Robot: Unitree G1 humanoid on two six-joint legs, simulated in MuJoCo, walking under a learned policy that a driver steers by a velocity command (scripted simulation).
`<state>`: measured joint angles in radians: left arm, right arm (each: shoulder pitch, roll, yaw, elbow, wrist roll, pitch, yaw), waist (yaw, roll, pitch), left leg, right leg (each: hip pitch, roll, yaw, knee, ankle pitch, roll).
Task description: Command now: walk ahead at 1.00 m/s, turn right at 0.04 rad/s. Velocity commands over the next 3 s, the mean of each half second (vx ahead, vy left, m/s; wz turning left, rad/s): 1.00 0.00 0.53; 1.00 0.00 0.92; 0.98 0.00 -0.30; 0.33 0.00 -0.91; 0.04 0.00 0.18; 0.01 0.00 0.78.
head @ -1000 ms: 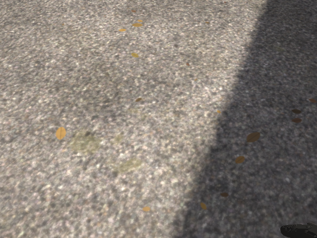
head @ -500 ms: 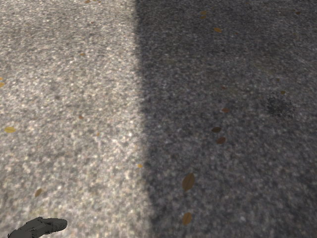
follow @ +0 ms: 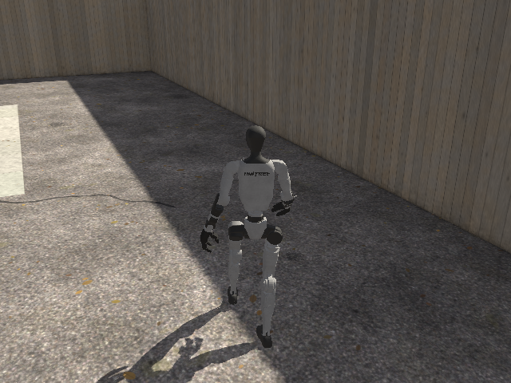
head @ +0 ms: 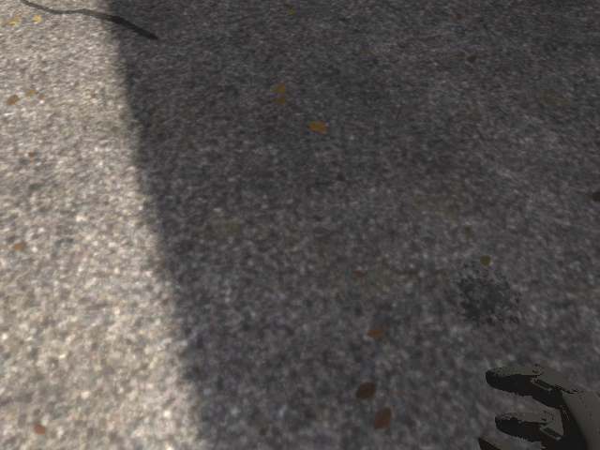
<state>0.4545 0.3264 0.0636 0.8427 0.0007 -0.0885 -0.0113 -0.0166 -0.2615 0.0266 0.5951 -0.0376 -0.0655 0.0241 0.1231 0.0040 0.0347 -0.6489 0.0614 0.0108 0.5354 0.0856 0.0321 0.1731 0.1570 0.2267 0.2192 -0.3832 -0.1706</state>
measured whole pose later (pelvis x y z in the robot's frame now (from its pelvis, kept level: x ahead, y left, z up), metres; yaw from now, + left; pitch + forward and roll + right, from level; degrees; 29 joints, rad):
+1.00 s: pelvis +0.87 +0.27 -0.02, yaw +47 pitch +0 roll +1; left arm 0.33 0.24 0.01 0.77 0.03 -0.08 0.00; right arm 0.18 -0.33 -0.05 0.72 -0.03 0.01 0.02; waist 0.04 0.01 0.06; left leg -0.46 -0.18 0.09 0.73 -0.28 0.20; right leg -0.24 -0.06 0.00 1.43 -0.35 0.03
